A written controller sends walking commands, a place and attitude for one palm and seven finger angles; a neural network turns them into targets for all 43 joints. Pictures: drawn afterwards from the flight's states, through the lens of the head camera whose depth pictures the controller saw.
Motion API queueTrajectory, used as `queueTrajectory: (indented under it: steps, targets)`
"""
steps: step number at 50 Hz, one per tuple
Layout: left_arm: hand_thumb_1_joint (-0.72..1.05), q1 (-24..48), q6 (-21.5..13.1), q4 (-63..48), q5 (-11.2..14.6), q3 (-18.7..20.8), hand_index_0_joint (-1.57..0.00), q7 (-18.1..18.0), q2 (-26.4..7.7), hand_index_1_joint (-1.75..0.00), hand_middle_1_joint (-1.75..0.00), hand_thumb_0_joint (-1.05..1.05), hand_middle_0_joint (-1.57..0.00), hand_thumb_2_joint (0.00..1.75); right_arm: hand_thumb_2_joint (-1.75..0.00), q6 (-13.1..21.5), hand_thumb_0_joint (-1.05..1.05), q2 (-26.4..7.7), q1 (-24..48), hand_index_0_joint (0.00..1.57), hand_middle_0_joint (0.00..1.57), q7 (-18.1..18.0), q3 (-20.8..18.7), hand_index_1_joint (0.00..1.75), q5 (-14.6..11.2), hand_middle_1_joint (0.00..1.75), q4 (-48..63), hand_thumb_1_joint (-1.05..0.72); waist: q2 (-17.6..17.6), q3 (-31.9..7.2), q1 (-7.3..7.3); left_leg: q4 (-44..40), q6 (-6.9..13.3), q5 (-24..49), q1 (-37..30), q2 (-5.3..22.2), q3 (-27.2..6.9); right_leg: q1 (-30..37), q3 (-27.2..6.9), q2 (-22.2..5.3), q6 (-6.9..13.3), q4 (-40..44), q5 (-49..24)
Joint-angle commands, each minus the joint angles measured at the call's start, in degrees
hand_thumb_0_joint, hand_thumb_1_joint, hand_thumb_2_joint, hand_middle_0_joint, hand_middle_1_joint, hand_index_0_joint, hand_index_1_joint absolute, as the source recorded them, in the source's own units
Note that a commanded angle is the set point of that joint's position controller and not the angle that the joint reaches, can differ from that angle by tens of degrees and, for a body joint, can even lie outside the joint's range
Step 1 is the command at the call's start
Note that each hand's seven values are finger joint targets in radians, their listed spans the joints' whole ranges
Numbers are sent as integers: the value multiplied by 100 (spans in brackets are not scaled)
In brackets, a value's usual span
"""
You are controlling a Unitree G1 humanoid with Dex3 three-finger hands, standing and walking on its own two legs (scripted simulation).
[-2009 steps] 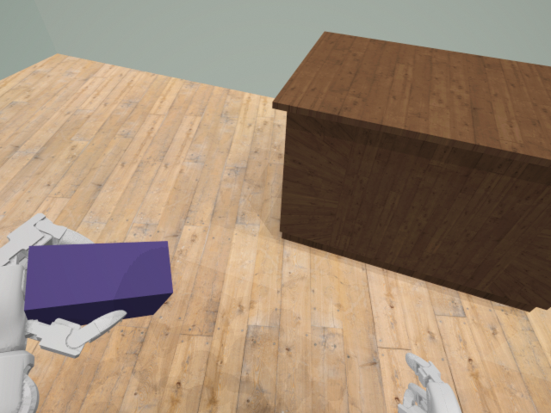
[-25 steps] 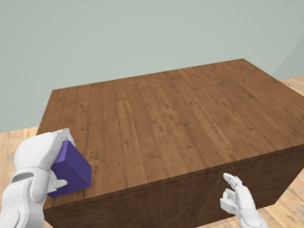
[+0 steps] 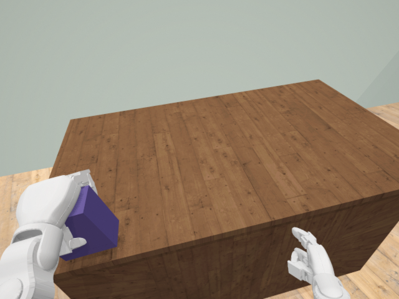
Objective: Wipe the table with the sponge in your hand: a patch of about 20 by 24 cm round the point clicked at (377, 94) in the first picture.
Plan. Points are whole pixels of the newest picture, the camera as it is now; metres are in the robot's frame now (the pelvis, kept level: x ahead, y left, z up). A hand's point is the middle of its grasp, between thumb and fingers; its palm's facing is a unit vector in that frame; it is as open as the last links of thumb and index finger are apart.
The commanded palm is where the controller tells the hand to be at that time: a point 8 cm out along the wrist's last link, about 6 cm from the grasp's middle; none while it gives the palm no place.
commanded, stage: step back with the hand held close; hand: left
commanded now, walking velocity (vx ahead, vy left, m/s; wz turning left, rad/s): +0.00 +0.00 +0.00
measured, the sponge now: (82, 230) +0.19 +0.28 +0.08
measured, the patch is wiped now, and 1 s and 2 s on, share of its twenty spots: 1.00 1.00 1.00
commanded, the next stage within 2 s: stop stepping back and stand still in 1.24 s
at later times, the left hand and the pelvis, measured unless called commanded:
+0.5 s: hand (74, 195) +0.20 +0.25 +0.18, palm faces +0.33 -0.81 -0.48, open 10.1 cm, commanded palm +0.14 +0.29 +0.19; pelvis -0.02 +0.01 -0.01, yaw +0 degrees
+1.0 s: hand (33, 235) +0.12 +0.26 +0.19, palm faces +0.42 -0.83 -0.36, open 10.1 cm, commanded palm +0.06 +0.30 +0.19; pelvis -0.10 +0.02 -0.02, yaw -1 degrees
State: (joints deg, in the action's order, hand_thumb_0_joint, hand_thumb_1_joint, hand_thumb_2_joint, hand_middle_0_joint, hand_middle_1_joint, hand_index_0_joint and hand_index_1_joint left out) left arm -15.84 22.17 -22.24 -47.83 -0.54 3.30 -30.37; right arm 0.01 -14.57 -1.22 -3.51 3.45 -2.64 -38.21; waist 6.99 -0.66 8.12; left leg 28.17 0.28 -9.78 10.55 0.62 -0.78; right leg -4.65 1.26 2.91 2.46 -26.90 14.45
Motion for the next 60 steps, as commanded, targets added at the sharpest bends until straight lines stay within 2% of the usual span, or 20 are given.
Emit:
queueTrajectory:
  steps: [1,3,4,5,6,8,10,13,19,23,30,34,37,38,41,48,51,53,56,60]
  targets:
    - [10,1374,-105,-1301,-196,995,-120,-274,-1350,-160,-160,0,-120,130,-90,341,0,-523,1599,20,20,-45,-196,30,2,30,1158,-90,120,-460,1,-508,186,-206,-422,-150,-420,-656,-774,-11,214,783,276]
    - [10,1168,-13,-142,-274,920,-120,-295,-1179,-160,-160,0,-120,130,-90,315,0,-558,1375,20,20,-99,-186,30,29,30,964,-90,-554,-113,-86,-454,169,-221,-262,-163,-351,-903,-626,-4,172,857,399]
    - [10,2186,-1366,-1501,4763,2048,-120,-475,-254,-160,-160,0,-120,130,-90,331,0,-349,471,20,20,-88,-121,30,-3,30,2184,-90,-1624,854,-605,364,312,-1443,110,-141,-407,-2304,-1187,-428,115,1592,795]
    - [10,1160,-1820,-346,4753,2174,-120,-588,-849,-160,-160,0,-120,130,-90,388,0,-289,-89,20,20,-105,23,30,153,30,1654,-90,-2405,487,-606,1054,271,-1424,-14,-232,-278,-2577,-1332,-717,296,1725,1305]
    - [10,972,-2166,-781,4951,2451,-120,-695,-789,-160,-160,0,-120,130,-90,408,0,-370,-447,20,20,-144,-83,30,178,30,1543,-90,-2396,299,-615,1505,212,-1261,-131,-223,-363,-2641,-1560,-994,381,1736,1051]
    - [10,1066,-2625,-1980,5099,2326,-120,-801,-519,-160,-160,0,-120,130,-90,485,0,-396,-486,20,20,-141,-79,30,179,30,1564,-90,-1078,-662,-768,1293,199,-619,-105,11,-343,-1825,-1264,-1348,445,815,-774]
    - [10,626,-2848,-2270,5226,2482,-120,-915,-435,-160,-160,0,-120,130,-90,511,0,-593,-490,20,20,-177,-134,30,232,30,1528,-90,267,-667,-733,428,291,-67,137,271,-668,-1482,-850,-1086,264,15,-1332]
    - [10,-345,-3044,-2540,5191,2883,-120,-989,-427,-160,-160,0,-120,130,-90,615,0,-627,-546,20,20,-134,-248,30,271,30,1641,-90,851,-998,-578,-48,449,1296,524,576,-1215,-919,-357,-505,-46,-520,-1279]
    - [10,-1190,-3262,-2319,5202,3061,-120,-977,-287,-160,-160,0,-120,130,-90,735,0,-654,-603,20,20,-77,-408,30,287,30,1453,-90,87,-1077,-616,-186,382,1994,416,778,-1457,-937,-207,-266,-178,-142,-523]
    - [10,-1301,-3316,-2148,5209,2974,-120,-1028,-229,-160,-160,0,-120,130,-90,764,0,-687,-639,20,20,-130,-492,30,187,30,1437,-90,-434,-1118,-691,115,269,655,867,573,-1163,-752,-413,-639,-38,-151,-1333]
    - [10,-786,-3458,-2407,5196,2997,-120,-1225,-464,-160,-160,0,-120,130,-90,812,0,-569,-782,20,20,-165,-516,30,183,30,1304,-90,-1244,-793,-907,1799,72,-1465,946,82,-591,-2279,-1242,-1642,417,260,-426]
    - [10,-669,-3469,-2543,5177,3098,-120,-1254,-480,-160,-160,0,-120,130,-90,762,0,-613,-683,20,20,-164,-489,30,200,30,1403,-90,-550,-470,-925,985,225,-1775,1121,374,-928,-2718,-843,-1251,230,-380,89]
    - [10,-335,-3528,-2687,4981,3189,-120,-1233,-369,-160,-160,0,-120,130,-90,864,0,-767,-745,20,20,-130,-573,30,281,30,1450,-90,1312,-445,-894,-1528,711,-3572,2050,1428,-2617,-2105,-166,110,-314,-2940,1222]
    - [10,-6,-3482,-2578,4912,3099,-120,-1232,-360,-160,-160,0,-120,130,-90,939,0,-677,-705,20,20,-89,-577,30,320,30,1387,-90,1085,-303,-922,-1664,837,-3407,2191,1585,-2744,-2229,-430,104,-358,-3829,1238]
    - [10,214,-3375,-2211,5001,2837,-120,-1197,-151,-160,-160,0,-120,130,-90,1071,0,-557,-749,20,20,-14,-580,30,234,30,1265,-90,77,-478,-863,-1063,797,-2168,1123,1349,-2102,-2612,-414,-125,-342,-3111,1324]
    - [10,-197,-3493,-2278,5012,2741,-120,-1029,-124,-160,-160,0,-120,130,-90,993,0,-557,-482,20,20,39,-417,30,268,30,1358,-90,271,-796,-749,-141,426,-2040,1483,1025,-1428,-863,-245,-203,-145,-6,-81]
    - [10,-237,-3567,-2499,5118,2837,-120,-1074,-431,-160,-160,0,-120,130,-90,905,0,-459,-641,20,20,11,-568,30,134,30,1301,-90,-2074,-1019,-778,3763,-243,-1790,1320,-272,-161,-1835,-1921,-2055,934,882,-1506]
    - [10,-437,-3487,-2566,5179,2871,-120,-1095,-385,-160,-160,0,-120,130,-90,761,0,-182,-429,20,20,15,-422,30,115,30,1494,-90,-1531,-856,-866,4977,-194,-1982,1867,113,-555,-1879,-1878,-2470,1109,436,-3184]
    - [10,-238,-3433,-2471,5147,2991,-120,-1147,-482,-160,-160,0,-120,130,-90,561,0,-119,-291,20,20,-49,-276,30,178,30,1497,-90,-972,-364,-908,3286,-118,-1978,1776,423,-426,-1845,-1130,-2096,607,-69,-3713]
    - [10,-666,-3529,-2534,5206,3112,-120,-1244,-416,-160,-160,0,-120,130,-90,723,0,-405,-613,20,20,-186,-523,30,126,30,1480,-90,-675,-1063,-967,-129,-1,-238,484,369,97,-1596,-800,-1497,114,-1295,-3016]
